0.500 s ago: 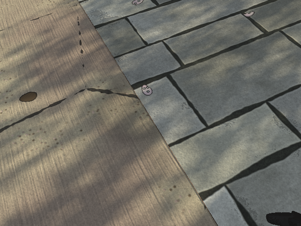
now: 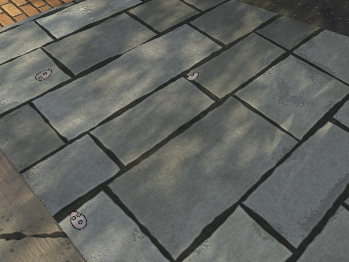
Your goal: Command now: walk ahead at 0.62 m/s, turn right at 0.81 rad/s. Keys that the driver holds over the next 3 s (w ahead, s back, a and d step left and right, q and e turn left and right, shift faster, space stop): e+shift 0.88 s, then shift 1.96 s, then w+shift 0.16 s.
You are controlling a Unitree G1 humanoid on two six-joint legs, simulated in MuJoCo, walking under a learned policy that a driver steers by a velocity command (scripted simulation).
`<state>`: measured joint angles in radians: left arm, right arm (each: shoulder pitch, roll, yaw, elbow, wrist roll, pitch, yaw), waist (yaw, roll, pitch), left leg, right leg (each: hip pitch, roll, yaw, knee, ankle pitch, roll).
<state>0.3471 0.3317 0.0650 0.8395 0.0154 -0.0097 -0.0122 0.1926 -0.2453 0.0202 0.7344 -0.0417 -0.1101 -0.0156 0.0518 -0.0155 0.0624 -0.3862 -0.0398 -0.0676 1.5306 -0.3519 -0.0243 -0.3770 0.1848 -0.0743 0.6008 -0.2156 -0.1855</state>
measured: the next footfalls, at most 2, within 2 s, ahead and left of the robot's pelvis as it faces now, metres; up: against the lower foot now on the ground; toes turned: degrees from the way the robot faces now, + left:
left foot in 0.24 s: +0.42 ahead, +0.14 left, +0.00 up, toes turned -26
right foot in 0.66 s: +0.26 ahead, -0.08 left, +0.00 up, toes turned -42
